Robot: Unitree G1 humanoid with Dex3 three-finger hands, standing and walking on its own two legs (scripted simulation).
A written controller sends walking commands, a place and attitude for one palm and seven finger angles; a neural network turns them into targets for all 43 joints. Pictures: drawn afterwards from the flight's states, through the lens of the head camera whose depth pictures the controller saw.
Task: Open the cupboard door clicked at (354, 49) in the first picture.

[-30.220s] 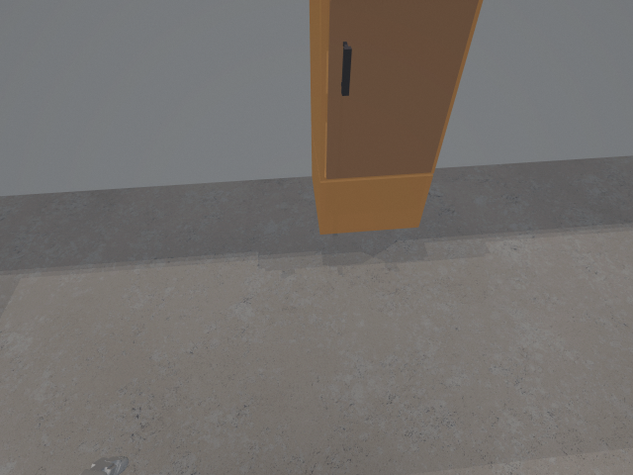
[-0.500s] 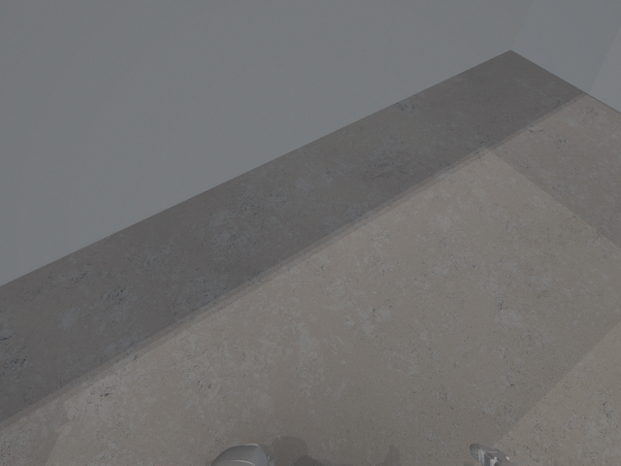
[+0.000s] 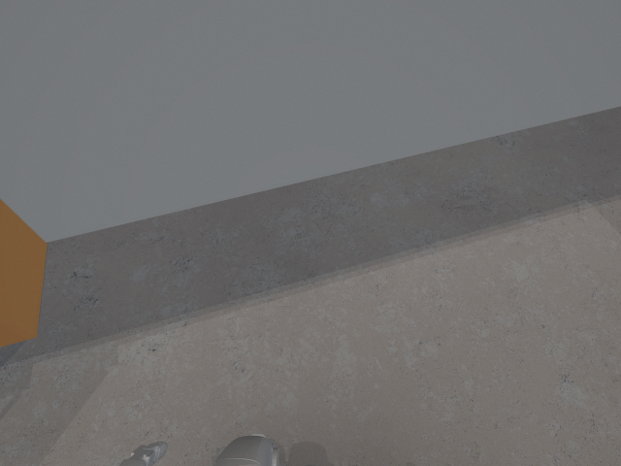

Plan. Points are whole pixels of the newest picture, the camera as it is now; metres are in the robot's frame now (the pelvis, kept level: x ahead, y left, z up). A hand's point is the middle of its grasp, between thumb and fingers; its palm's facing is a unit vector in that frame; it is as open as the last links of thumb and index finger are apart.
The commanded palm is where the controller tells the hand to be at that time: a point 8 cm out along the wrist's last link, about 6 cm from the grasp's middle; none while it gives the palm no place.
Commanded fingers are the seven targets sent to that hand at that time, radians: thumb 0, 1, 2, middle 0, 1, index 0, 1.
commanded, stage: turn to face it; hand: left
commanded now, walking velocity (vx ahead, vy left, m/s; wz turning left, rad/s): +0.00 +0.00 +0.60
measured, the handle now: out of the picture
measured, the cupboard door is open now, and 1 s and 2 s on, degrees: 47 47 47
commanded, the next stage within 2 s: take the last steps up to it in 1.72 s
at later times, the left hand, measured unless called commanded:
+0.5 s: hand out of the picture +0.05 +0.21 -0.15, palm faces +0.31 -0.90 -0.30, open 7.4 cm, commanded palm none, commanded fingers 0.00 0.90 0.90 -0.20 -0.30 -0.20 -0.30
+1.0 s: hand out of the picture +0.00 +0.21 -0.16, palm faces +0.60 -0.75 -0.28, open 7.4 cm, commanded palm none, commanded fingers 0.00 0.90 0.90 -0.20 -0.30 -0.20 -0.30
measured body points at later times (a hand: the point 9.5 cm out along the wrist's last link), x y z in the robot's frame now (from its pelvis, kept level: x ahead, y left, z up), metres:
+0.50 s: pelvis +0.02 -0.02 -0.01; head +0.07 -0.02 +0.44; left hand +0.03 +0.26 -0.13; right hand +0.17 -0.25 -0.16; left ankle -0.02 +0.11 -0.70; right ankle +0.05 -0.14 -0.74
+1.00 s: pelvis +0.04 -0.03 +0.00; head +0.09 +0.01 +0.44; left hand -0.04 +0.25 -0.14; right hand +0.27 -0.18 -0.15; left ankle -0.02 +0.10 -0.74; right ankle +0.11 -0.14 -0.72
